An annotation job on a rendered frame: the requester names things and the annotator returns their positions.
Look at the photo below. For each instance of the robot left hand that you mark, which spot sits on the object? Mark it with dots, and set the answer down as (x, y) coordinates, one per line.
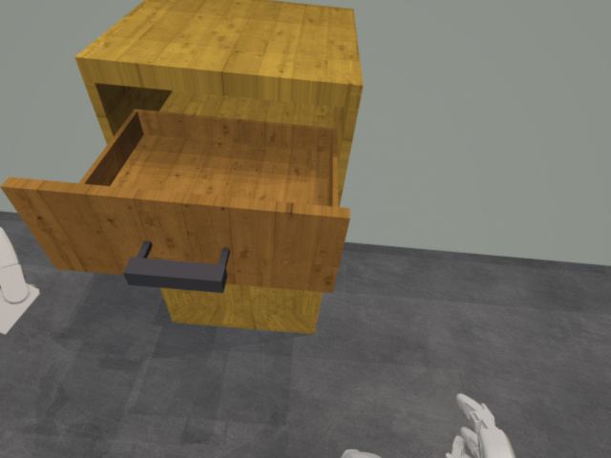
(16, 296)

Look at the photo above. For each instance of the robot right hand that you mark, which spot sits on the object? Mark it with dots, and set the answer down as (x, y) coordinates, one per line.
(490, 442)

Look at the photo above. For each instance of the cabinet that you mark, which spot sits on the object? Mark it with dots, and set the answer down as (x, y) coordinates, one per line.
(261, 60)

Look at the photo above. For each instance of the drawer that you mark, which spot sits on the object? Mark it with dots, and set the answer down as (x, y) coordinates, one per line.
(192, 185)

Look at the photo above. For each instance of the handle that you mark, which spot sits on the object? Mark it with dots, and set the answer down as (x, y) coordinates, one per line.
(176, 274)

